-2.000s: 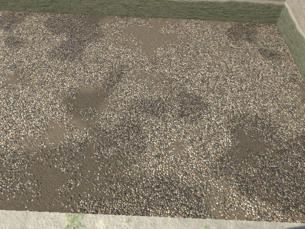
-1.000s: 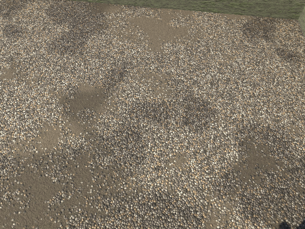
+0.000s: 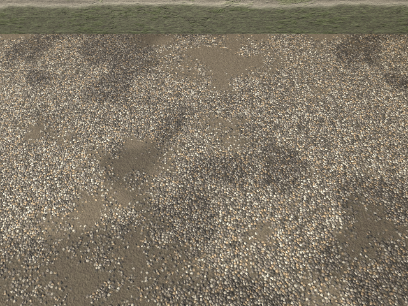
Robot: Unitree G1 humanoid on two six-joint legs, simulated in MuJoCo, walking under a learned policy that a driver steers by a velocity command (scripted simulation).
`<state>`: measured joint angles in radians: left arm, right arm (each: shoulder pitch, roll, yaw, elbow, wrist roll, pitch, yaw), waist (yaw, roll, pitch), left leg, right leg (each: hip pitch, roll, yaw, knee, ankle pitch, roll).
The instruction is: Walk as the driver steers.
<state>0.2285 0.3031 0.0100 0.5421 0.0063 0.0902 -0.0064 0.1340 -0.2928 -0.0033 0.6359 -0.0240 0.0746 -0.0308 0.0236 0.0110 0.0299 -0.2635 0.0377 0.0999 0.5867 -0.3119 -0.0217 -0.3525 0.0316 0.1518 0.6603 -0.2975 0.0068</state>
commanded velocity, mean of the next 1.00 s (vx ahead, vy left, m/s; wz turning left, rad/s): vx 0.42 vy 0.00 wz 0.02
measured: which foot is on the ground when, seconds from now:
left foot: down 0.00-1.00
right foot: down 0.00-1.00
